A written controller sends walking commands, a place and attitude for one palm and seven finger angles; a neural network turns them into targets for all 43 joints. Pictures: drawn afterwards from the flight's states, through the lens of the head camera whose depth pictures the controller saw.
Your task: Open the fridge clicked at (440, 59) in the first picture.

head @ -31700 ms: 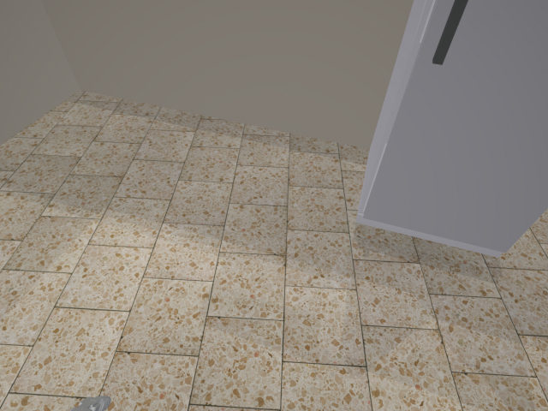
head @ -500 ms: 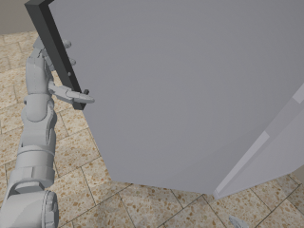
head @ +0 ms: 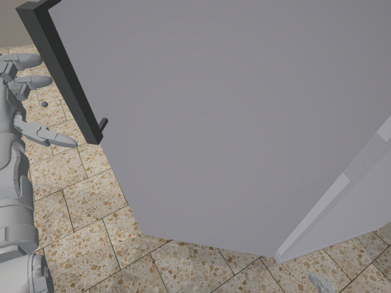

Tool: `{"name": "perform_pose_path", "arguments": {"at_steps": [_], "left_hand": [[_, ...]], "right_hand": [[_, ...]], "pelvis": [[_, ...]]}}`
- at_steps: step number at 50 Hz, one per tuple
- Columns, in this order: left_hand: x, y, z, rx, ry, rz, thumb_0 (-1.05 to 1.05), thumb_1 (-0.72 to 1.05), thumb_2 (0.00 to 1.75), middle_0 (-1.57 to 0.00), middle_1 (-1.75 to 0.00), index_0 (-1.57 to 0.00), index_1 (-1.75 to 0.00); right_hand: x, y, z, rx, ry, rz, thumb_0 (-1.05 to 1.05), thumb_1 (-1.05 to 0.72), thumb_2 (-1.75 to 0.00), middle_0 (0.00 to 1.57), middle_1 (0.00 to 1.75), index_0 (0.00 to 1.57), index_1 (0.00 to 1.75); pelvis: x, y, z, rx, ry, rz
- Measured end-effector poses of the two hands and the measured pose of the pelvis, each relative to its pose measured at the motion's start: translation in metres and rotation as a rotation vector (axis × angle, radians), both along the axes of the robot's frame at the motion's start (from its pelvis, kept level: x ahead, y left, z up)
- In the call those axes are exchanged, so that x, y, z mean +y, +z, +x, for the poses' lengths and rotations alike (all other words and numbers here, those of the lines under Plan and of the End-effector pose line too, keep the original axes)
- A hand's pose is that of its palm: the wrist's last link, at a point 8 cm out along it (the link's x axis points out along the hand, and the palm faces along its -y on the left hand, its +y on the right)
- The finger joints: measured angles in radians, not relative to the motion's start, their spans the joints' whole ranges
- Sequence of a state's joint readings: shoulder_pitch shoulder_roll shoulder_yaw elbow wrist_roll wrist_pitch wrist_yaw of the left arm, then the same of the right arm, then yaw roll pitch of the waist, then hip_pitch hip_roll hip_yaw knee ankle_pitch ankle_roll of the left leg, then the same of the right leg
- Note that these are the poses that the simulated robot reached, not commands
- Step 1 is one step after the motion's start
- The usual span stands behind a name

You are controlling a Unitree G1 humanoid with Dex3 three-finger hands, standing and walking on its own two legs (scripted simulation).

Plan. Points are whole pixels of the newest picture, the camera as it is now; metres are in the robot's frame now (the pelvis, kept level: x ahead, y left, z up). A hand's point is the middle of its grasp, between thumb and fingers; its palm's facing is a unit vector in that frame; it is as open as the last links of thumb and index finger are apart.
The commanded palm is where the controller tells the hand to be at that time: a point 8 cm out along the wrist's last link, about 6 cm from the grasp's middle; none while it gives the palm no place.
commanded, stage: slip the hand off the handle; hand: left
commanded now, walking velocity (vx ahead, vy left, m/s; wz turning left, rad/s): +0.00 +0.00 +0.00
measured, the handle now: (77, 81) +0.43 +0.24 +0.22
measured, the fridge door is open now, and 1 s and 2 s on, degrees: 63 63 63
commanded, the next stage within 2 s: draw the hand back to the body in 1.44 s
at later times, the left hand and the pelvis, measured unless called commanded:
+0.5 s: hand (23, 118) +0.35 +0.32 +0.20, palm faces +0.24 -0.96 -0.16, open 14.7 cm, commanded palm +0.30 +0.35 +0.21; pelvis -0.01 +0.04 +0.00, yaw -1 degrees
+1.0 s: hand (2, 159) +0.26 +0.30 +0.20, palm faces +0.31 -0.93 -0.18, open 14.7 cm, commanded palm +0.22 +0.34 +0.21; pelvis -0.02 +0.02 +0.00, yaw +1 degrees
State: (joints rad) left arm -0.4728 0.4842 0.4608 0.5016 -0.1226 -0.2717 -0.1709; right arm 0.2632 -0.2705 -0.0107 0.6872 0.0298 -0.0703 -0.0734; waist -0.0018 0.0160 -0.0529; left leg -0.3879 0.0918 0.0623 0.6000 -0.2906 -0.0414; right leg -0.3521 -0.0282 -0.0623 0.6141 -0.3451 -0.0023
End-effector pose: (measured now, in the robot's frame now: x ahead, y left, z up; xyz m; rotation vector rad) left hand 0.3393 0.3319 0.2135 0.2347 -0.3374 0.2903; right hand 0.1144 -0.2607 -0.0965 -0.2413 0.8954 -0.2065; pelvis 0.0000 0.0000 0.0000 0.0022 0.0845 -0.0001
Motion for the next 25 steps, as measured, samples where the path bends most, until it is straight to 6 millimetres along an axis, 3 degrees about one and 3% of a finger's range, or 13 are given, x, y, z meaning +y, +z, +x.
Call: {"name": "perform_pose_path", "arguments": {"at_steps": [10, 19, 25], "left_hand": [[0.028, -0.007, -0.004, 0.033, -0.021, -0.024, -0.02, -0.55, 0.19, -0.25, -1.16, -0.25, -1.15], [0.039, -0.006, -0.005, 0.004, -0.054, -0.028, -0.02, -0.55, 0.19, -0.25, -1.16, -0.25, -1.15], [0.032, -0.011, -0.022, 0.003, -0.078, -0.015, -0.02, -0.55, 0.19, -0.25, -1.16, -0.25, -1.15]], "right_hand": [[0.015, -0.003, -0.012, 0.034, 0.002, -0.016, 0.01, -0.90, -0.90, 0.20, 0.30, 0.20, 0.30], [0.027, 0.000, -0.026, 0.028, -0.021, -0.027, 0.01, -0.90, -0.90, 0.20, 0.30, 0.20, 0.30], [0.040, 0.003, -0.024, -0.007, -0.013, -0.014, 0.01, -0.90, -0.90, 0.20, 0.30, 0.20, 0.30]], "pelvis": [[0.012, -0.002, -0.006, 0.010, 0.007, -0.010], [0.026, -0.003, -0.010, 0.012, -0.005, -0.019], [0.036, -0.002, -0.011, -0.002, -0.010, -0.020]]}}
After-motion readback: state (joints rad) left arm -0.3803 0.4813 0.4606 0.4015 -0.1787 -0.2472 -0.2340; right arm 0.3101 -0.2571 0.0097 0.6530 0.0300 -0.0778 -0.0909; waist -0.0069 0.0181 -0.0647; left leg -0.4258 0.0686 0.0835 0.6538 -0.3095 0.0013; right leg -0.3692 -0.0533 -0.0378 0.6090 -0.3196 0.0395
